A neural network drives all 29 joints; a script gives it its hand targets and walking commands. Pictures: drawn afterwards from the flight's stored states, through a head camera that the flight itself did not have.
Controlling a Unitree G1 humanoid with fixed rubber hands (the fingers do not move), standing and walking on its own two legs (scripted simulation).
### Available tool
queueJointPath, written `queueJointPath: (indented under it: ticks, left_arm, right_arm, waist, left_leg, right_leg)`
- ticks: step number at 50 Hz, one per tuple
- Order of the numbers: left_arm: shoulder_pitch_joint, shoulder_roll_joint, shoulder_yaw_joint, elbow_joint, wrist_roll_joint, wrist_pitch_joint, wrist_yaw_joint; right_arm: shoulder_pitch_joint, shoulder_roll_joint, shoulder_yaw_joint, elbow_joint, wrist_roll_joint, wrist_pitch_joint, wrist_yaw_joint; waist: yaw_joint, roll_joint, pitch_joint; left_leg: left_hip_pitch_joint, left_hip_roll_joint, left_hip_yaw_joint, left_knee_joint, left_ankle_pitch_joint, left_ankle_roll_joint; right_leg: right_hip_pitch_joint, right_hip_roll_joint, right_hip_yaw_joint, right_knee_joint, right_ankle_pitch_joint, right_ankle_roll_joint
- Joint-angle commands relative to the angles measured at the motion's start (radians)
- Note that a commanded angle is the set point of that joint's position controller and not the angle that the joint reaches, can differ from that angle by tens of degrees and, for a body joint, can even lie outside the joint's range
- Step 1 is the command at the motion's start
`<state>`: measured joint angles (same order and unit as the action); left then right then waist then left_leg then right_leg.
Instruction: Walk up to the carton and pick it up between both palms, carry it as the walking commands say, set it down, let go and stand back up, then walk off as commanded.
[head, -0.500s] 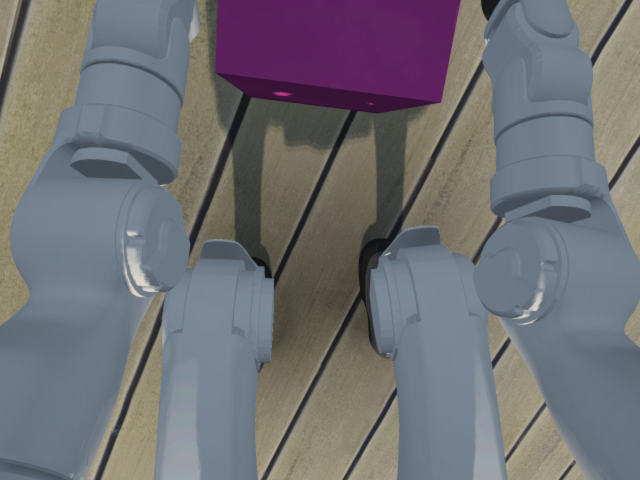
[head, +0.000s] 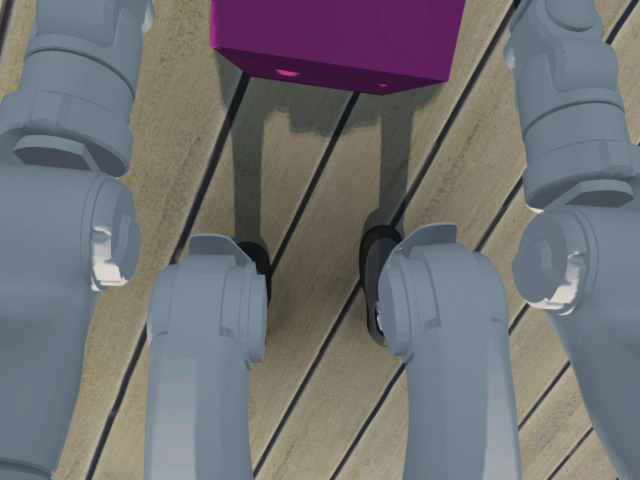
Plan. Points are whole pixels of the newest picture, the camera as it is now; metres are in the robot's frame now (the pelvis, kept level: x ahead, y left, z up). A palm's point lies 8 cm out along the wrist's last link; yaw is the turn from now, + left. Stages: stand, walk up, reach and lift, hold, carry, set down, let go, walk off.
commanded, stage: set down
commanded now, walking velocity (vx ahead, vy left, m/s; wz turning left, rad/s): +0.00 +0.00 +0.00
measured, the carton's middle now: out of the picture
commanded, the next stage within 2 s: let go in 1.34 s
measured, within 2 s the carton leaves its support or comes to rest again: neither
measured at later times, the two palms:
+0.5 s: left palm out of the picture +0.60 +0.14 -0.03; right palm out of the picture +0.55 -0.20 -0.04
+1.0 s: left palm out of the picture +0.59 +0.14 +0.10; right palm out of the picture +0.53 -0.22 +0.11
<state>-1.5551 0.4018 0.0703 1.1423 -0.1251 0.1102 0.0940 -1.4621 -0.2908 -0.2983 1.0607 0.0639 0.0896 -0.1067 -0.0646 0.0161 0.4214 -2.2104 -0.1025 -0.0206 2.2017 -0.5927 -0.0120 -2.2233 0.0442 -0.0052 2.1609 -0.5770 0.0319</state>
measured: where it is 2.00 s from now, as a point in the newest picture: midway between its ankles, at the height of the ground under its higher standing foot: (318, 314)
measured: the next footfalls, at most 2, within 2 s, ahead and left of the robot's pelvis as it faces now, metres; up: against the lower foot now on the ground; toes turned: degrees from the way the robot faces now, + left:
none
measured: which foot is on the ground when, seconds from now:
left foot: down 0.00-1.00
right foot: down 0.00-1.00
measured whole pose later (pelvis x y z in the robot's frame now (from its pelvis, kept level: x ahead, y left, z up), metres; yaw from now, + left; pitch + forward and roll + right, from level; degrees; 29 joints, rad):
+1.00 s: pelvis +0.02 +0.00 +0.20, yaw +0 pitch +49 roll -2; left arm -1.33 0.33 0.14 0.95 -0.04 0.25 0.03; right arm -1.19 -0.21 -0.36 0.82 0.02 0.22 -0.09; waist -0.12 0.02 -0.06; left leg -1.85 -0.09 -0.07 1.44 -0.44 0.00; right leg -1.85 0.04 0.01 1.39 -0.39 0.02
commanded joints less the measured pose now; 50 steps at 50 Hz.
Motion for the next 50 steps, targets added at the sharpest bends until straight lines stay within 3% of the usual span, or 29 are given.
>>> queueJointPath:
  ticks: [1, 3, 6, 8, 9, 10, 12, 13, 15, 16, 18, 19, 20, 23, 24, 25, 27, 28, 29, 30, 32, 35, 37, 42, 43, 46, 47, 48, 50]
  left_arm:
    - [-0.42, 0.115, -0.033, -0.1, -0.07, -0.025, -0.004]
    - [-0.398, 0.059, -0.08, -0.085, -0.103, 0.002, -0.011]
    - [-0.385, 0.182, -0.017, -0.137, -0.042, 0.019, 0.016]
    - [-0.448, 0.151, -0.054, -0.352, -0.039, 0.031, 0.038]
    - [-0.394, 0.156, -0.05, -0.28, -0.049, 0.043, 0.052]
    - [-0.414, 0.186, -0.024, -0.26, -0.04, 0.054, 0.055]
    - [-0.469, 0.2, -0.014, -0.283, -0.036, 0.093, 0.065]
    - [-0.507, 0.144, -0.068, -0.275, -0.076, 0.099, 0.053]
    - [-0.517, 0.164, -0.03, -0.371, -0.074, 0.115, 0.058]
    - [-0.505, 0.123, -0.057, -0.346, -0.123, 0.136, 0.043]
    - [-0.489, 0.144, -0.053, -0.414, -0.126, 0.144, 0.044]
    - [-0.445, 0.125, -0.065, -0.284, -0.121, 0.163, 0.039]
    - [-0.411, 0.163, -0.029, -0.198, -0.092, 0.173, 0.027]
    - [-0.39, 0.182, 0.035, -0.195, -0.037, 0.183, 0.008]
    - [-0.347, 0.166, 0.032, -0.107, -0.018, 0.179, -0.005]
    - [-0.352, 0.117, 0.035, -0.17, -0.013, 0.166, -0.021]
    - [-0.263, 0.159, 0.081, -0.082, 0.073, 0.143, -0.023]
    - [-0.269, 0.107, 0.071, -0.165, 0.072, 0.12, -0.023]
    - [-0.257, 0.16, 0.141, -0.219, 0.129, 0.088, -0.022]
    - [-0.167, 0.086, 0.131, -0.162, 0.103, 0.083, -0.029]
    - [-0.173, 0.151, 0.202, -0.273, 0.166, 0.058, -0.021]
    - [-0.207, 0.07, 0.1, -0.301, 0.061, 0.088, -0.035]
    - [-0.118, 0.042, 0.076, -0.302, 0.056, 0.095, -0.052]
    - [-0.092, -0.04, 0.052, -0.261, 0.057, 0.121, -0.069]
    - [-0.068, -0.012, 0.049, -0.28, 0.079, 0.122, -0.075]
    - [-0.049, -0.01, 0.086, -0.3, 0.106, 0.125, -0.057]
    - [-0.098, -0.006, 0.105, -0.383, 0.121, 0.121, -0.052]
    - [-0.051, 0.042, 0.161, -0.386, 0.178, 0.115, -0.042]
    - [-0.091, 0.081, 0.196, -0.4, 0.235, 0.115, -0.03]
  right_arm:
    - [-0.308, -0.068, 0.102, -0.067, 0.128, -0.003, 0.0]
    - [-0.279, -0.101, 0.081, -0.024, 0.099, 0.011, -0.013]
    - [-0.286, -0.156, 0.029, -0.123, 0.08, 0.021, -0.045]
    - [-0.284, -0.136, 0.059, -0.249, 0.155, 0.028, -0.051]
    - [-0.293, -0.162, 0.05, -0.282, 0.159, 0.032, -0.059]
    - [-0.301, -0.177, 0.072, -0.232, 0.146, 0.049, -0.058]
    - [-0.413, -0.231, 0.069, -0.377, 0.143, 0.084, -0.079]
    - [-0.39, -0.172, 0.119, -0.26, 0.157, 0.105, -0.069]
    - [-0.39, -0.17, 0.104, -0.363, 0.146, 0.117, -0.075]
    - [-0.399, -0.207, 0.088, -0.41, 0.123, 0.125, -0.075]
    - [-0.42, -0.203, 0.092, -0.477, 0.14, 0.145, -0.08]
    - [-0.378, -0.184, 0.103, -0.397, 0.118, 0.158, -0.081]
    - [-0.35, -0.149, 0.133, -0.365, 0.143, 0.174, -0.082]
    - [-0.305, -0.122, 0.078, -0.325, 0.075, 0.202, -0.068]
    - [-0.271, -0.154, 0.03, -0.219, 0.049, 0.195, -0.056]
    - [-0.268, -0.096, 0.058, -0.295, 0.057, 0.184, -0.047]
    - [-0.22, -0.057, 0.037, -0.244, 0.073, 0.176, -0.037]
    - [-0.151, -0.02, 0.017, -0.224, 0.057, 0.147, -0.03]
    - [-0.162, -0.015, 0.009, -0.233, 0.079, 0.136, -0.013]
    - [-0.151, -0.029, 0.019, -0.255, 0.043, 0.112, -0.01]
    - [-0.107, -0.01, 0.01, -0.317, 0.048, 0.094, 0.001]
    - [-0.109, -0.092, -0.001, -0.314, 0.009, 0.105, -0.021]
    - [-0.023, -0.026, -0.002, -0.299, 0.004, 0.116, -0.012]
    - [0.001, -0.1, -0.1, -0.322, -0.069, 0.11, -0.009]
    - [-0.028, -0.071, -0.075, -0.438, -0.048, 0.105, 0.004]
    - [0.047, -0.078, -0.061, -0.323, -0.039, 0.101, 0.028]
    - [0.008, -0.106, -0.08, -0.465, -0.04, 0.095, 0.033]
    - [0.056, -0.042, -0.024, -0.407, -0.002, 0.108, 0.044]
    - [-0.014, 0.009, 0.029, -0.493, 0.041, 0.11, 0.068]
  waist:
    - [-0.036, 0.026, -1.242]
    - [-0.1, 0.019, -1.357]
    - [-0.071, 0.072, -1.561]
    - [-0.045, 0.147, -1.753]
    - [-0.042, 0.181, -1.745]
    - [-0.034, 0.114, -1.703]
    - [-0.039, 0.154, -1.888]
    - [-0.05, 0.144, -1.66]
    - [-0.053, 0.079, -1.748]
    - [-0.124, 0.025, -1.762]
    - [-0.088, -0.015, -1.898]
    - [-0.119, -0.042, -1.827]
    - [-0.06, -0.009, -1.816]
    - [-0.06, -0.046, -1.639]
    - [-0.08, 0.034, -1.507]
    - [-0.071, -0.009, -1.578]
    - [0.015, 0.089, -1.44]
    - [-0.015, 0.119, -1.442]
    - [0.074, 0.122, -1.426]
    - [0.023, 0.058, -1.387]
    - [0.073, 0.036, -1.587]
    - [-0.068, -0.005, -1.669]
    - [-0.054, 0.054, -1.623]
    - [-0.169, 0.177, -1.452]
    - [-0.126, 0.162, -1.596]
    - [-0.09, 0.115, -1.628]
    - [-0.079, 0.157, -1.721]
    - [0.006, 0.144, -1.635]
    - [0.071, 0.133, -1.65]
  left_leg:
    - [0.517, 0.039, 0.04, -0.162, 0.3, -0.001]
    - [0.599, 0.037, 0.035, -0.188, 0.275, -0.018]
    - [0.667, 0.037, 0.044, -0.193, 0.32, -0.01]
    - [0.885, 0.032, 0.029, -0.217, 0.373, -0.012]
    - [0.919, 0.031, 0.036, -0.216, 0.39, -0.014]
    - [0.807, 0.028, 0.047, -0.224, 0.349, -0.008]
    - [0.998, 0.023, 0.048, -0.25, 0.306, -0.006]
    - [0.865, 0.026, 0.056, -0.277, 0.272, 0.0]
    - [0.892, 0.022, 0.045, -0.306, 0.295, 0.004]
    - [0.862, 0.024, 0.046, -0.306, 0.29, 0.004]
    - [0.878, 0.003, 0.062, -0.334, 0.301, 0.009]
    - [0.817, 0.008, 0.062, -0.348, 0.257, 0.01]
    - [0.886, 0.007, 0.075, -0.365, 0.217, 0.026]
    - [0.769, 0.016, 0.053, -0.463, 0.164, 0.033]
    - [0.712, 0.013, 0.058, -0.498, 0.128, 0.02]
    - [0.748, 0.009, 0.061, -0.486, 0.204, 0.023]
    - [0.71, 0.016, 0.07, -0.532, 0.232, 0.027]
    - [0.768, 0.018, 0.056, -0.541, 0.318, 0.01]
    - [0.757, 0.017, 0.061, -0.563, 0.398, 0.007]
    - [0.702, 0.016, 0.049, -0.571, 0.433, 0.014]
    - [0.827, 0.002, 0.042, -0.584, 0.556, 0.02]
    - [0.833, -0.009, 0.046, -0.661, 0.398, 0.003]
    - [0.853, 0.0, 0.042, -0.731, 0.472, -0.003]
    - [0.934, 0.007, 0.021, -0.839, 0.367, -0.027]
    - [1.124, 0.006, -0.001, -0.857, 0.525, -0.02]
    - [1.151, 0.004, 0.0, -0.904, 0.533, -0.029]
    - [1.245, 0.003, 0.003, -0.892, 0.614, -0.037]
    - [1.203, 0.014, 0.004, -0.924, 0.68, -0.019]
    - [1.25, 0.007, 0.018, -0.979, 0.608, -0.005]
  right_leg:
    - [0.638, -0.016, -0.024, -0.169, 0.385, 0.013]
    - [0.711, -0.021, -0.063, -0.17, 0.381, 0.01]
    - [0.8, -0.01, -0.058, -0.171, 0.438, 0.001]
    - [0.774, -0.001, -0.083, -0.171, 0.42, 0.0]
    - [0.725, 0.009, -0.098, -0.177, 0.402, -0.003]
    - [0.774, -0.005, -0.078, -0.201, 0.405, 0.002]
    - [0.811, -0.002, -0.093, -0.239, 0.312, -0.007]
    - [0.733, 0.001, -0.091, -0.257, 0.292, -0.01]
    - [0.825, 0.001, -0.099, -0.276, 0.335, -0.012]
    - [0.868, 0.004, -0.105, -0.299, 0.35, -0.012]
    - [1.014, 0.006, -0.089, -0.318, 0.409, -0.008]
    - [1.028, 0.009, -0.085, -0.344, 0.404, 0.0]
    - [1.024, 0.008, -0.073, -0.379, 0.33, -0.008]
    - [0.96, 0.018, -0.072, -0.43, 0.278, 0.002]
    - [0.873, 0.008, -0.073, -0.453, 0.248, -0.009]
    - [0.932, 0.023, -0.063, -0.473, 0.334, -0.002]
    - [0.837, 0.028, -0.039, -0.503, 0.351, 0.004]
    - [0.806, 0.034, -0.051, -0.508, 0.428, -0.001]
    - [0.745, 0.036, -0.045, -0.507, 0.48, 0.011]
    - [0.78, 0.038, -0.041, -0.54, 0.526, 0.009]
    - [0.847, 0.048, -0.042, -0.55, 0.61, 0.021]
    - [0.981, 0.038, -0.069, -0.617, 0.514, 0.022]
    - [1.009, 0.038, -0.065, -0.664, 0.592, 0.016]
    - [0.844, 0.029, -0.08, -0.812, 0.421, -0.005]
    - [0.848, 0.047, -0.095, -0.827, 0.495, 0.011]
    - [0.95, 0.041, -0.084, -0.878, 0.521, 0.013]
    - [0.934, 0.041, -0.078, -0.887, 0.556, 0.011]
    - [0.964, 0.044, -0.048, -0.913, 0.636, 0.009]
    - [1.038, 0.05, -0.05, -0.954, 0.586, 0.023]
